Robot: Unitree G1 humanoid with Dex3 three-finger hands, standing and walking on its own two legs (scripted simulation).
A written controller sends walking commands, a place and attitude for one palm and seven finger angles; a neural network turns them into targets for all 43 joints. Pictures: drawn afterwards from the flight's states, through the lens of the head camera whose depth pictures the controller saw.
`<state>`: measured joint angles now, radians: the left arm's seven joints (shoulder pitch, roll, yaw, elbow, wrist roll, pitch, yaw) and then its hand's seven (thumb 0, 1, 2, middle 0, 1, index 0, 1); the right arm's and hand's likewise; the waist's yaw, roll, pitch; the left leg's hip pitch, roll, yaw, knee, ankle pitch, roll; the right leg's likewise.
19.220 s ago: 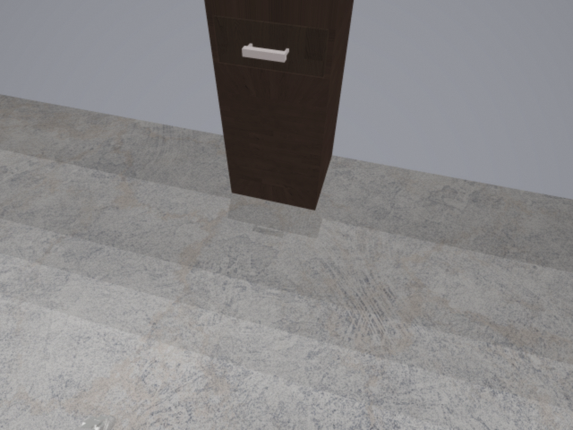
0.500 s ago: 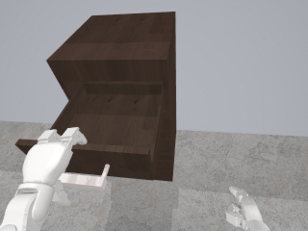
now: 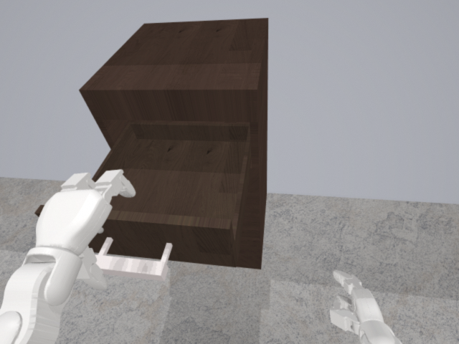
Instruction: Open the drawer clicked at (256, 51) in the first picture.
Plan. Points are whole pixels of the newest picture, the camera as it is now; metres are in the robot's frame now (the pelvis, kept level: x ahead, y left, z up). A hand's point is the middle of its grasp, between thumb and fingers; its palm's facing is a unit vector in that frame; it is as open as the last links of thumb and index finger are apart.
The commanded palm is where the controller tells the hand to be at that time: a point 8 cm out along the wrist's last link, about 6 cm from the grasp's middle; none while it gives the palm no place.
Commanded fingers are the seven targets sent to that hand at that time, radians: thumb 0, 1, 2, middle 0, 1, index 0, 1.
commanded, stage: draw the hand back to the body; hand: left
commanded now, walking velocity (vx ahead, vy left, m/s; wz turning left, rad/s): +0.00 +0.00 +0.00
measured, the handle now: (133, 256) +0.26 +0.25 -0.02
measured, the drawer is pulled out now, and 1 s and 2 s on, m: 0.30 0.30 0.30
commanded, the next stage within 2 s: step back with the hand held close in 1.58 s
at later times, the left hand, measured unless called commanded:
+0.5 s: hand (81, 244) +0.21 +0.25 +0.13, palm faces +0.11 -0.09 -0.99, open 13.8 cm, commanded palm +0.17 +0.26 +0.18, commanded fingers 0.00 -0.50 0.30 -0.30 -1.20 -0.30 -1.20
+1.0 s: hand (96, 224) +0.22 +0.22 +0.17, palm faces +0.34 -0.86 -0.39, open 11.9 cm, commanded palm +0.16 +0.26 +0.18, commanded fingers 0.00 0.27 0.63 -0.25 -0.70 -0.25 -0.70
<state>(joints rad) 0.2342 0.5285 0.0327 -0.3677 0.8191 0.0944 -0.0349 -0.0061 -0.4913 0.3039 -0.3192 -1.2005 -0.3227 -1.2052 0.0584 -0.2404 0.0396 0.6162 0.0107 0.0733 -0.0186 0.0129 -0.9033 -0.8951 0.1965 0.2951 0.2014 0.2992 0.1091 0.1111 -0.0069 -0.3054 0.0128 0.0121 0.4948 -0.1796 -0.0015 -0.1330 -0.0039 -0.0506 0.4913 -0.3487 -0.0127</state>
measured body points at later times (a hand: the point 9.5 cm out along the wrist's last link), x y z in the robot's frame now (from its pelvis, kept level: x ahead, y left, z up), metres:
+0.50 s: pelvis +0.00 +0.01 +0.00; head +0.00 -0.03 +0.45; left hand +0.19 +0.26 +0.18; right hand +0.23 -0.19 -0.09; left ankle +0.05 +0.12 -0.74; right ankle -0.05 -0.11 -0.74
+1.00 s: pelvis +0.02 -0.01 +0.01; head +0.02 -0.03 +0.46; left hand +0.20 +0.26 +0.19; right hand +0.20 -0.23 -0.08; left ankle +0.05 +0.12 -0.74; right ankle -0.05 -0.11 -0.74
